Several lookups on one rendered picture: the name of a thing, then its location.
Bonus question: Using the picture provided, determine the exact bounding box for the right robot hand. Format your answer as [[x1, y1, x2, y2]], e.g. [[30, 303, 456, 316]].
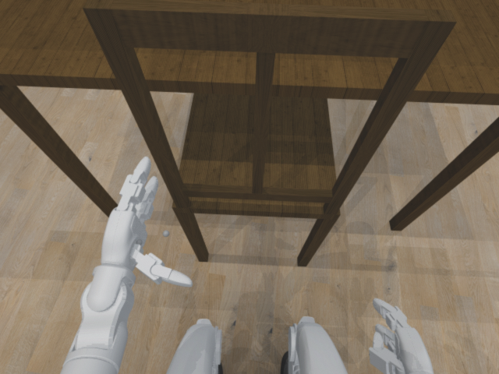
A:
[[369, 298, 434, 374]]

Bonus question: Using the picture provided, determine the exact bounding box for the left robot forearm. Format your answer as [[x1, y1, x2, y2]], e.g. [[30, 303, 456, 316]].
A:
[[60, 264, 136, 374]]

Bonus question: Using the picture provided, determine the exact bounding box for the robot left thigh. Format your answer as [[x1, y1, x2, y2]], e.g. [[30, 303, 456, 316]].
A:
[[166, 324, 222, 374]]

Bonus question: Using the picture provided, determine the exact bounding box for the robot thigh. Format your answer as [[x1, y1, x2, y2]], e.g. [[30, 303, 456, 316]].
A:
[[166, 324, 222, 374], [288, 322, 348, 374]]

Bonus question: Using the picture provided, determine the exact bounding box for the chair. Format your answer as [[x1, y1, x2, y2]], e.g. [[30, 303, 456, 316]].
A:
[[83, 0, 457, 266]]

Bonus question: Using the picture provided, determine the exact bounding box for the robot right thigh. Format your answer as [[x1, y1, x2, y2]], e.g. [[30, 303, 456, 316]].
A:
[[288, 322, 348, 374]]

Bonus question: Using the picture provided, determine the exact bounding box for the table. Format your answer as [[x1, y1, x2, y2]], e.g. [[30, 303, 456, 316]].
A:
[[0, 0, 499, 231]]

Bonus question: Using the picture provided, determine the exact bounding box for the left robot hand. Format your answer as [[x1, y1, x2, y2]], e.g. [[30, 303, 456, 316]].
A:
[[101, 157, 193, 287]]

